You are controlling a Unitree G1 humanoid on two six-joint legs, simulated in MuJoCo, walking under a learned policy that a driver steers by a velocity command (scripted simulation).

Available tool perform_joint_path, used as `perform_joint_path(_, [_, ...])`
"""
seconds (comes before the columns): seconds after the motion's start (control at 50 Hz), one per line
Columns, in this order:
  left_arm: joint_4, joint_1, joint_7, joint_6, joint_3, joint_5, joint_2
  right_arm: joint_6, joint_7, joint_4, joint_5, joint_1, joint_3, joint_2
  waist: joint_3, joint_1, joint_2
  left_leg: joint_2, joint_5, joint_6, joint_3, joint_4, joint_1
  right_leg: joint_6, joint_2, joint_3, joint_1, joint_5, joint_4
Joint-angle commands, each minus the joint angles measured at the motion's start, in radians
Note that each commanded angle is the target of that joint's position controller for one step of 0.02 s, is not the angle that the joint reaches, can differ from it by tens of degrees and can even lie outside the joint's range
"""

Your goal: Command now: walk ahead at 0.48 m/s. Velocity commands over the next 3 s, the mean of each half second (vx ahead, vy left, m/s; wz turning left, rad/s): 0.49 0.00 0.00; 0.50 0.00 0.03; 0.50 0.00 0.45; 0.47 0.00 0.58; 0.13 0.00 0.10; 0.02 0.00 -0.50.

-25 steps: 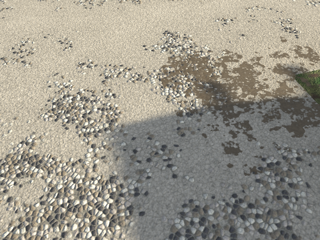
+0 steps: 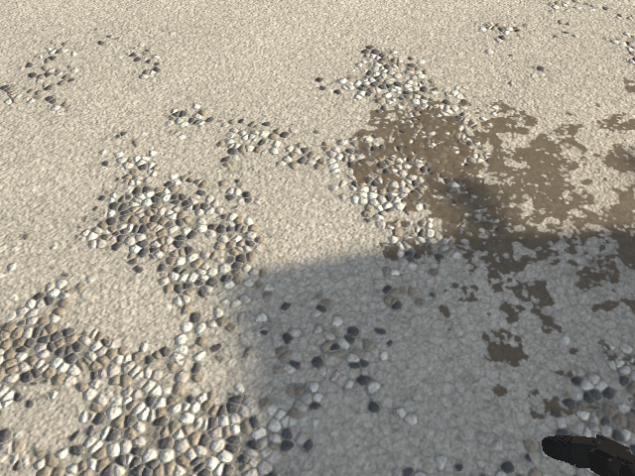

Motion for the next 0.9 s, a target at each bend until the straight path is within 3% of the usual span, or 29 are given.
perform_joint_path(0.02, [-0.102, -0.024, -0.015, -0.059, 0.021, -0.041, 0.136, 0.004, -0.006, 0.06, 0.001, 0.342, -0.05, -0.172, -0.225, -0.163, 0.175, 0.36, -0.439, 0.202, -0.704, -0.341, 0.764, -0.035, -0.002, 0.083, -0.725, -0.003, 0.624])
perform_joint_path(0.04, [-0.121, -0.092, -0.009, -0.067, 0.021, -0.043, 0.147, -0.001, -0.006, 0.038, -0.005, 0.25, -0.042, -0.15, -0.13, -0.129, 0.083, 0.328, -0.336, 0.178, -0.573, -0.365, 0.593, -0.045, -0.059, 0.053, -0.699, 0.095, 0.581])
perform_joint_path(0.06, [-0.125, -0.123, -0.001, -0.066, 0.026, -0.027, 0.14, -0.006, -0.002, 0.033, -0.016, 0.195, -0.037, -0.127, -0.071, -0.096, 0.043, 0.293, -0.217, 0.166, -0.464, -0.391, 0.449, -0.043, -0.098, 0.038, -0.655, 0.163, 0.521])
perform_joint_path(0.08, [-0.118, -0.099, 0.004, -0.054, 0.03, -0.017, 0.123, -0.013, 0.0, 0.032, -0.029, 0.167, -0.03, -0.103, -0.062, -0.056, 0.071, 0.253, -0.143, 0.152, -0.382, -0.415, 0.36, -0.043, -0.132, 0.046, -0.581, 0.207, 0.476])
perform_joint_path(0.12, [-0.106, -0.065, 0.006, -0.029, 0.025, -0.012, 0.079, -0.019, 0.004, 0.044, -0.024, 0.165, -0.027, -0.091, -0.055, -0.027, 0.09, 0.224, -0.091, 0.164, -0.303, -0.461, 0.275, -0.03, -0.149, 0.035, -0.526, 0.227, 0.423])
perform_joint_path(0.14, [-0.113, -0.081, 0.007, -0.022, 0.025, -0.009, 0.077, -0.022, 0.002, 0.053, -0.02, 0.179, -0.029, -0.1, -0.039, -0.025, 0.086, 0.22, -0.072, 0.173, -0.273, -0.48, 0.253, -0.02, -0.155, 0.028, -0.541, 0.248, 0.391])
perform_joint_path(0.22, [-0.169, -0.241, 0.008, -0.024, 0.027, 0.006, 0.087, -0.017, -0.026, 0.083, -0.017, 0.258, -0.038, -0.147, 0.007, -0.059, 0.046, 0.216, 0.013, 0.177, -0.21, -0.511, 0.3, 0.022, -0.164, 0.017, -0.671, 0.458, 0.158])
perform_joint_path(0.3, [-0.206, -0.388, -0.009, -0.041, 0.012, -0.001, 0.058, -0.006, -0.04, 0.108, -0.003, 0.337, -0.039, -0.166, 0.022, -0.113, 0.04, 0.186, 0.054, 0.141, -0.128, -0.506, 0.338, 0.027, -0.113, -0.034, -0.616, 0.629, -0.09])
perform_joint_path(0.38, [-0.249, -0.499, -0.034, -0.05, 0.003, -0.012, 0.065, 0.016, -0.042, 0.145, 0.003, 0.418, -0.042, -0.17, 0.045, -0.145, 0.039, 0.238, 0.088, 0.139, -0.134, -0.449, 0.488, 0.01, -0.088, -0.034, -0.65, 0.585, -0.198])
perform_joint_path(0.42, [-0.266, -0.51, -0.046, -0.055, 0.006, -0.013, 0.084, 0.029, -0.045, 0.152, 0.004, 0.425, -0.047, -0.181, 0.037, -0.129, 0.051, 0.273, 0.157, 0.126, -0.148, -0.398, 0.564, -0.015, -0.077, -0.031, -0.645, 0.503, -0.231])
perform_joint_path(0.46, [-0.254, -0.437, -0.05, -0.058, 0.02, -0.013, 0.121, 0.041, -0.047, 0.146, 0.004, 0.401, -0.053, -0.196, -0.014, -0.076, 0.081, 0.276, 0.374, 0.104, -0.142, -0.3, 0.601, -0.045, -0.04, -0.06, -0.522, 0.421, -0.252])
perform_joint_path(0.48, [-0.217, -0.313, -0.047, -0.06, 0.039, -0.011, 0.155, 0.047, -0.047, 0.139, 0.003, 0.381, -0.049, -0.19, -0.091, -0.006, 0.079, 0.235, 0.529, 0.082, -0.105, -0.152, 0.581, -0.073, -0.008, -0.09, -0.348, 0.425, -0.276])
perform_joint_path(0.5, [-0.167, -0.128, -0.039, -0.059, 0.064, -0.003, 0.214, 0.048, -0.049, 0.122, -0.008, 0.383, -0.034, -0.156, -0.23, 0.065, 0.052, 0.182, 0.47, 0.052, -0.065, 0.083, 0.448, -0.121, -0.067, -0.031, -0.056, 0.446, -0.232])
perform_joint_path(0.52, [-0.139, 0.007, -0.033, -0.051, 0.092, 0.012, 0.322, 0.029, -0.038, 0.099, -0.017, 0.494, 0.002, -0.045, -0.4, 0.047, -0.164, 0.032, 0.099, -0.028, -0.004, 0.487, 0.028, -0.28, -0.33, 0.4, 0.377, 0.317, -0.246])
perform_joint_path(0.54, [-0.128, 0.028, -0.035, -0.045, 0.073, -0.001, 0.254, 0.003, -0.034, 0.114, -0.007, 0.483, 0.004, -0.053, -0.457, 0.061, -0.238, -0.042, -0.459, -0.035, -0.129, 0.66, -0.15, -0.329, -0.4, 0.685, 0.447, 0.209, -0.404])
perform_joint_path(0.56, [-0.139, -0.047, -0.033, -0.045, 0.05, -0.006, 0.194, -0.015, -0.028, 0.087, 0.023, 0.387, -0.023, -0.157, -0.305, 0.059, -0.175, 0.025, -0.428, -0.013, -0.171, 0.734, -0.247, -0.271, -0.362, 0.559, 0.336, 0.163, -0.427])
perform_joint_path(0.58, [-0.16, -0.132, -0.03, -0.045, 0.041, -0.002, 0.165, -0.024, -0.029, 0.067, 0.033, 0.317, -0.025, -0.164, -0.198, 0.034, -0.118, 0.08, -0.334, -0.003, -0.138, 0.705, -0.254, -0.237, -0.324, 0.42, 0.19, 0.223, -0.448])
perform_joint_path(0.6, [-0.167, -0.194, -0.032, -0.046, 0.032, 0.004, 0.136, -0.023, -0.034, 0.063, 0.021, 0.283, -0.027, -0.153, -0.12, 0.007, -0.063, 0.118, -0.258, -0.009, -0.118, 0.637, -0.223, -0.223, -0.284, 0.323, 0.05, 0.308, -0.486])
perform_joint_path(0.62, [-0.171, -0.23, -0.034, -0.051, 0.023, 0.012, 0.109, -0.013, -0.037, 0.066, 0.009, 0.289, -0.034, -0.144, -0.085, -0.029, -0.072, 0.15, -0.206, -0.013, -0.124, 0.579, -0.161, -0.206, -0.249, 0.253, -0.046, 0.368, -0.52])
perform_joint_path(0.66, [-0.162, -0.243, -0.04, -0.057, 0.023, 0.013, 0.107, 0.012, -0.038, 0.077, 0.002, 0.326, -0.028, -0.095, -0.071, -0.065, -0.08, 0.163, -0.164, -0.03, -0.116, 0.53, -0.087, -0.214, -0.222, 0.185, -0.14, 0.431, -0.574])
perform_joint_path(0.7, [-0.145, -0.227, -0.036, -0.064, 0.03, 0.009, 0.134, 0.026, -0.042, 0.061, -0.004, 0.297, -0.026, -0.083, -0.043, -0.075, -0.065, 0.171, -0.107, -0.052, -0.107, 0.458, -0.115, -0.227, -0.217, 0.128, -0.171, 0.502, -0.607])
perform_joint_path(0.76, [-0.119, -0.187, -0.02, -0.058, 0.035, 0.006, 0.152, 0.024, -0.04, 0.024, -0.012, 0.191, -0.024, -0.077, -0.013, -0.051, -0.05, 0.168, 0.06, -0.073, -0.096, 0.263, -0.161, -0.213, -0.194, 0.057, -0.155, 0.544, -0.627])
perform_joint_path(0.82, [-0.096, -0.142, -0.011, -0.053, 0.037, -0.002, 0.166, 0.015, -0.03, -0.005, -0.007, 0.078, -0.015, -0.055, 0.009, -0.014, -0.05, 0.129, 0.205, -0.072, -0.056, 0.067, -0.101, -0.185, -0.163, -0.004, -0.158, 0.518, -0.638])
perform_joint_path(0.9, [-0.052, -0.076, -0.006, -0.037, 0.043, -0.012, 0.179, 0.009, -0.011, -0.042, 0.004, -0.012, -0.011, -0.066, 0.033, 0.009, -0.052, 0.11, 0.2, -0.047, -0.064, -0.041, -0.13, -0.176, -0.221, -0.005, -0.016, 0.507, -0.602])
Next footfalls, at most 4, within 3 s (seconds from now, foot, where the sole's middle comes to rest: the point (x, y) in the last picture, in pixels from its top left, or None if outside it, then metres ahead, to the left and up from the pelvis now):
0.50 right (417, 473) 0.46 -0.14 -0.75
1.02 left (306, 331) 0.77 0.10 -0.75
1.54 right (369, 227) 1.09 -0.05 -0.75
2.04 left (238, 188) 1.21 0.32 -0.75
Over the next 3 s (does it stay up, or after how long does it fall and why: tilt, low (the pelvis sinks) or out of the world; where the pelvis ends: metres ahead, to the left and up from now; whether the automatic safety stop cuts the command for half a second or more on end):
stays up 1.24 0.23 0.02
